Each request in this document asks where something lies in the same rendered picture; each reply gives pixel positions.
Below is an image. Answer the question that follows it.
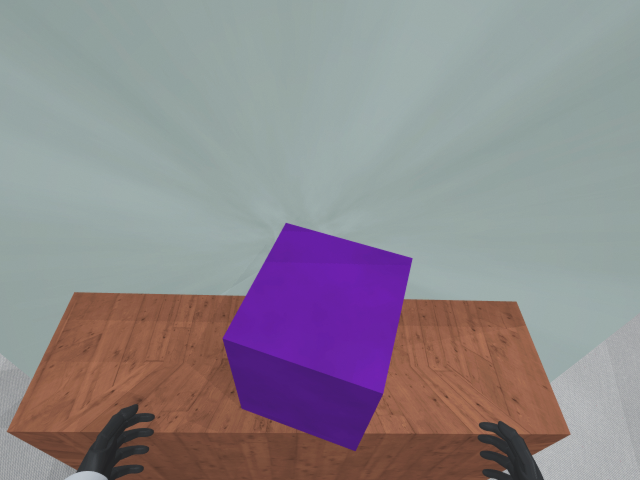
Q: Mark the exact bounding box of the right robot hand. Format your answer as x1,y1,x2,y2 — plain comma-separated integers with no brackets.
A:
478,421,544,480

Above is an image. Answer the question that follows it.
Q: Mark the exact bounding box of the left robot hand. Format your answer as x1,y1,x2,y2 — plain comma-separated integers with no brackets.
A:
76,404,155,480

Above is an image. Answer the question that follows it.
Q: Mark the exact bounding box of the pedestal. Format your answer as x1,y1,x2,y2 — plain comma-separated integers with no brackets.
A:
7,292,571,480

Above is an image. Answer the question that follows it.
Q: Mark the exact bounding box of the carton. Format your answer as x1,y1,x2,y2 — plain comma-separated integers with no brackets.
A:
223,223,413,451

